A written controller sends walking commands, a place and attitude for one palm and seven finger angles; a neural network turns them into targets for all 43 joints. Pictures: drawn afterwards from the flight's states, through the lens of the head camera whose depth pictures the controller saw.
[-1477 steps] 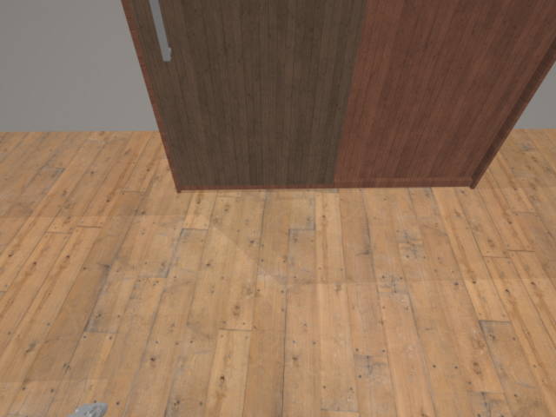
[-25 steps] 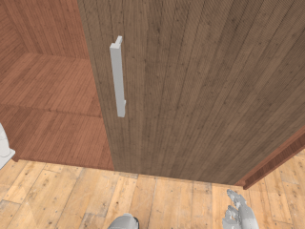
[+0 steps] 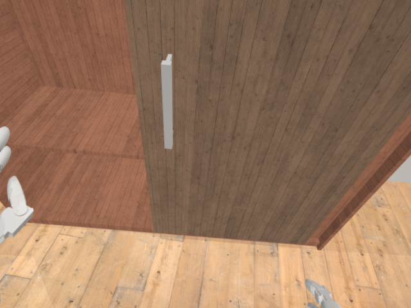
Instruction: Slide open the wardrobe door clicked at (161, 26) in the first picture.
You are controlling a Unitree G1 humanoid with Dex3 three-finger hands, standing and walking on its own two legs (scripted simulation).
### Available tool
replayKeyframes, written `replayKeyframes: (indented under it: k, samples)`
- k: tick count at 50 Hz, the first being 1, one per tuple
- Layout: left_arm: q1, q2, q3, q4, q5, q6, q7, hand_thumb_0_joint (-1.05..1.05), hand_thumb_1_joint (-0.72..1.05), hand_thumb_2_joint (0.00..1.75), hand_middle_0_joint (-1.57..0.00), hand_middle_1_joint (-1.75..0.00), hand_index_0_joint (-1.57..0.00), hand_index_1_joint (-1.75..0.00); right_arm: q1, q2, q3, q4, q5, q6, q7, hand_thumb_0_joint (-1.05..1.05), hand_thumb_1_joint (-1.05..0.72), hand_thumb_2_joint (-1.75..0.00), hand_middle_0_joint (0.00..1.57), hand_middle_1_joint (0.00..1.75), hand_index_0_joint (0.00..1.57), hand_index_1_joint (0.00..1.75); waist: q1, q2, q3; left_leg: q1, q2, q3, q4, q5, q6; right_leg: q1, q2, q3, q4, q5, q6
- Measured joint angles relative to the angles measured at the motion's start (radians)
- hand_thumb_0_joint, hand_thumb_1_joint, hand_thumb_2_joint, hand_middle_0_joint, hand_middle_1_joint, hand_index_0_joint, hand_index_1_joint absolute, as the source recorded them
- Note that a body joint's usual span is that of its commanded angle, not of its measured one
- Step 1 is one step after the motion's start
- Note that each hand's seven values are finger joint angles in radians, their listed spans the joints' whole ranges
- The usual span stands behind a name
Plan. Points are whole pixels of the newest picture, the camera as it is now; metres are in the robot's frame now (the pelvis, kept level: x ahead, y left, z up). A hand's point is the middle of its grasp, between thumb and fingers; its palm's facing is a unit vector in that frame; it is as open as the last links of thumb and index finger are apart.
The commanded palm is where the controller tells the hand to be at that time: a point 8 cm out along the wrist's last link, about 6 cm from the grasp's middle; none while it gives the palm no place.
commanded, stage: stop stepping back and stand still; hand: left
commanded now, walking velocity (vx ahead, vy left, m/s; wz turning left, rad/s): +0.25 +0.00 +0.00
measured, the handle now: (169, 105) +0.59 +0.16 +0.08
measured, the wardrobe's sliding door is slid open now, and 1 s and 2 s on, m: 0.67 0.67 0.67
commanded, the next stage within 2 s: let the arm hang, fingers relaxed in 0.38 s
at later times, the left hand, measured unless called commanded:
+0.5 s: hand (41, 199) +0.22 +0.28 +0.14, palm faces +0.46 -0.80 -0.39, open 7.4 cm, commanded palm none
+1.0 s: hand out of the picture +0.06 +0.20 -0.17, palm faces +0.07 -0.97 -0.23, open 7.1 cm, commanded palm none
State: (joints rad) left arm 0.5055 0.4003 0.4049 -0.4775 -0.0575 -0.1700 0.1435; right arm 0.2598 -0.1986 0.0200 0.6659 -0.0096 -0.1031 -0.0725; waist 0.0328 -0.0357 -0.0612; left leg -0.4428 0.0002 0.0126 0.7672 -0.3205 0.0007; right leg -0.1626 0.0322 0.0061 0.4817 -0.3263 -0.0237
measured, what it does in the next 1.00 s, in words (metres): steps on the spot: left foot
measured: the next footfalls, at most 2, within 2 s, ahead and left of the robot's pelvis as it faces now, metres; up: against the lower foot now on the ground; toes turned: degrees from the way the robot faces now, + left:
left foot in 0.06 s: +0.08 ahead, +0.13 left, +0.00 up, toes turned +2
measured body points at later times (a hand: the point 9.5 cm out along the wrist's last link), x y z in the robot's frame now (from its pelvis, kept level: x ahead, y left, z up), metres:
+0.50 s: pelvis +0.01 +0.02 -0.01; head +0.01 +0.03 +0.44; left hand +0.19 +0.32 +0.17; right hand +0.15 -0.23 -0.10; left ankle +0.04 +0.13 -0.74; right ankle +0.00 -0.10 -0.73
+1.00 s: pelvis +0.04 +0.00 +0.00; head +0.07 +0.01 +0.45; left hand +0.05 +0.25 -0.15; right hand +0.05 -0.23 -0.15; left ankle +0.04 +0.13 -0.73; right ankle +0.03 -0.12 -0.73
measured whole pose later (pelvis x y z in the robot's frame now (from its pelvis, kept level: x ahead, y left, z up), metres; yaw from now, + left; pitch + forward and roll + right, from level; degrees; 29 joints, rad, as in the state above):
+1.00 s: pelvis +0.04 +0.00 +0.00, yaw +4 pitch +0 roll -1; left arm 0.22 0.22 0.03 1.05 0.00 0.02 0.02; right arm 0.27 -0.16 -0.01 1.07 -0.02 0.02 -0.04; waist -0.02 -0.01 0.08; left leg -0.26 0.01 -0.04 0.51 -0.25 -0.01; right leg -0.20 0.03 0.02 0.47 -0.27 -0.01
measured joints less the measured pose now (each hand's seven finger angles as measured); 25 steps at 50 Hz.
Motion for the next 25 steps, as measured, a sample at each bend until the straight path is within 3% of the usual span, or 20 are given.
replayKeyframes:
  k: [2, 4, 8, 10, 13, 14, 17, 19, 21, 23, 25]
  samples:
    - [-0.027, -0.025, -0.012, 0.035, 0.006, 0.007, 0.010, 0.01, 0.89, 0.90, -0.21, -0.30, -0.21, -0.30, 0.031, -0.021, -0.006, 0.005, 0.004, -0.005, -0.012, 0.02, -0.90, -0.90, 0.20, 0.30, 0.21, 0.30, -0.017, 0.004, -0.022, 0.092, 0.014, 0.003, -0.108, -0.028, 0.018, -0.017, -0.006, -0.009, 0.039, -0.025, 0.012]
    - [-0.057, -0.036, -0.011, 0.056, 0.009, 0.013, 0.017, 0.01, 0.89, 0.90, -0.21, -0.30, -0.21, -0.30, 0.033, -0.031, -0.016, 0.010, 0.008, -0.013, -0.023, 0.02, -0.90, -0.90, 0.20, 0.30, 0.20, 0.30, -0.041, -0.007, -0.008, 0.111, -0.002, 0.002, -0.149, 0.017, 0.037, -0.050, -0.024, -0.013, 0.117, -0.055, 0.018]
    - [-0.039, -0.017, 0.017, 0.050, 0.013, 0.018, 0.018, 0.02, 0.89, 0.90, -0.21, -0.30, -0.21, -0.30, 0.019, 0.005, -0.013, 0.012, -0.005, -0.039, -0.018, 0.02, -0.91, -0.90, 0.20, 0.30, 0.20, 0.30, -0.074, -0.034, 0.031, 0.146, -0.010, 0.022, -0.204, 0.065, 0.044, -0.156, -0.011, -0.001, 0.344, -0.136, 0.012]
    - [-0.003, 0.000, 0.022, 0.013, 0.018, 0.009, 0.014, 0.02, 0.89, 0.90, -0.21, -0.30, -0.20, -0.30, 0.032, 0.021, -0.004, 0.003, -0.006, -0.052, -0.005, 0.02, -0.91, -0.90, 0.20, 0.30, 0.20, 0.30, -0.082, -0.028, 0.039, 0.168, 0.003, 0.015, -0.253, 0.093, 0.040, -0.164, -0.005, -0.036, 0.308, -0.130, 0.010]
    - [0.053, 0.030, 0.029, -0.032, 0.029, -0.019, 0.011, 0.02, 0.89, 0.90, -0.21, -0.30, -0.21, -0.30, 0.057, 0.029, 0.007, -0.022, -0.012, -0.050, 0.006, 0.02, -0.90, -0.90, 0.20, 0.30, 0.20, 0.30, -0.082, -0.002, 0.038, 0.158, 0.024, 0.006, -0.243, 0.078, 0.031, -0.105, -0.001, -0.091, 0.114, -0.107, -0.001]
    - [0.065, 0.047, 0.038, -0.039, 0.033, -0.031, 0.010, 0.02, 0.89, 0.90, -0.21, -0.30, -0.21, -0.30, 0.064, 0.030, 0.008, -0.034, -0.013, -0.045, 0.008, 0.02, -0.90, -0.90, 0.20, 0.30, 0.20, 0.30, -0.079, -0.005, 0.034, 0.131, 0.018, 0.009, -0.200, 0.035, 0.030, -0.084, -0.005, -0.077, 0.048, -0.117, -0.018]
    - [0.037, 0.046, 0.037, -0.016, 0.034, -0.052, -0.001, 0.01, 0.89, 0.90, -0.21, -0.30, -0.21, -0.30, 0.039, 0.014, -0.005, -0.013, -0.015, -0.019, 0.010, 0.02, -0.90, -0.90, 0.20, 0.30, 0.20, 0.30, -0.045, 0.016, 0.056, 0.032, 0.019, 0.003, 0.051, -0.081, 0.021, -0.109, -0.003, -0.073, 0.059, 0.056, -0.034]
    - [0.007, 0.022, 0.029, 0.013, 0.033, -0.054, -0.001, 0.01, 0.89, 0.90, -0.21, -0.30, -0.21, -0.30, 0.027, 0.004, -0.010, 0.015, -0.012, -0.010, 0.012, 0.02, -0.90, -0.90, 0.20, 0.30, 0.20, 0.30, -0.030, 0.015, 0.059, 0.012, 0.020, 0.008, 0.120, -0.094, 0.022, -0.104, -0.010, -0.068, 0.077, 0.047, -0.020]
    - [-0.010, -0.004, 0.026, 0.029, 0.030, -0.048, 0.004, 0.01, 0.89, 0.90, -0.21, -0.30, -0.21, -0.30, 0.023, -0.002, -0.009, 0.023, -0.009, -0.009, 0.008, 0.02, -0.90, -0.90, 0.20, 0.30, 0.20, 0.30, -0.023, 0.003, 0.058, 0.055, 0.028, 0.021, 0.015, -0.065, 0.027, -0.100, -0.023, -0.058, 0.100, 0.018, -0.004]
    - [-0.025, -0.028, 0.019, 0.025, 0.023, -0.041, 0.008, 0.01, 0.89, 0.90, -0.21, -0.30, -0.21, -0.30, 0.019, -0.020, -0.013, 0.006, -0.009, -0.024, 0.001, 0.02, -0.90, -0.90, 0.20, 0.30, 0.20, 0.30, -0.029, 0.020, 0.062, 0.105, 0.036, -0.001, -0.125, -0.010, 0.031, -0.114, -0.023, -0.064, 0.157, -0.023, 0.011]
    - [-0.071, -0.034, -0.001, 0.077, 0.042, -0.043, -0.001, 0.01, 0.89, 0.90, -0.21, -0.30, -0.21, -0.30, -0.007, -0.018, -0.026, 0.022, -0.011, -0.044, 0.012, 0.02, -0.90, -0.90, 0.20, 0.30, 0.20, 0.30, -0.033, 0.010, 0.072, 0.091, 0.015, 0.003, -0.094, 0.012, 0.020, -0.148, -0.033, -0.039, 0.259, -0.082, 0.022]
